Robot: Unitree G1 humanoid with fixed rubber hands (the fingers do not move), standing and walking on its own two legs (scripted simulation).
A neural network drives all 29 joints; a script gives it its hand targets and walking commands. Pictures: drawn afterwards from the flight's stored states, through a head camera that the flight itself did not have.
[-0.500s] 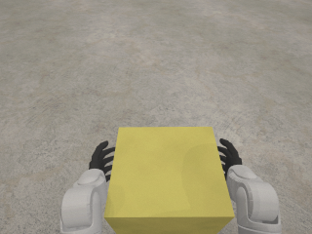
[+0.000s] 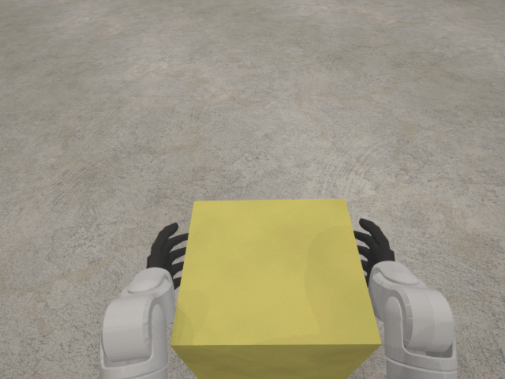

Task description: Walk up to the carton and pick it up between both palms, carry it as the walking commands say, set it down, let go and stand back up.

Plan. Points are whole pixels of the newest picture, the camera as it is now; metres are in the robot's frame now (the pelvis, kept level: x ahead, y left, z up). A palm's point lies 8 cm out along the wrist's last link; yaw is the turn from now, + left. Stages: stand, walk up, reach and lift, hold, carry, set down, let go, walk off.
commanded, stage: carry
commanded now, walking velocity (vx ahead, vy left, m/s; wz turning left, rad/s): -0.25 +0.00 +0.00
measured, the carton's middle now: (270, 303) +0.26 -0.01 +0.02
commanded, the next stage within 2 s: none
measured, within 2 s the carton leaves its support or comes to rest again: neither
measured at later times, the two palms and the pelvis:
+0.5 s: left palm out of the picture +0.08 +0.18 +0.09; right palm out of the picture +0.08 -0.12 +0.09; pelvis -0.19 +0.03 +0.00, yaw +1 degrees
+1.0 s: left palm out of the picture -0.14 +0.22 +0.07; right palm out of the picture -0.11 -0.08 +0.08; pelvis -0.39 +0.05 +0.00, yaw +2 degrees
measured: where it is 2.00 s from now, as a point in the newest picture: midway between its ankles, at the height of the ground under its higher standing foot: outside the picture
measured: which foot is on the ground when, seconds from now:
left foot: up 0.00-0.10, down 0.12-0.54, up 0.56-0.90, down 0.92-1.00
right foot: down 0.00-0.12, up 0.14-0.52, down 0.54-0.96, up 0.98-1.00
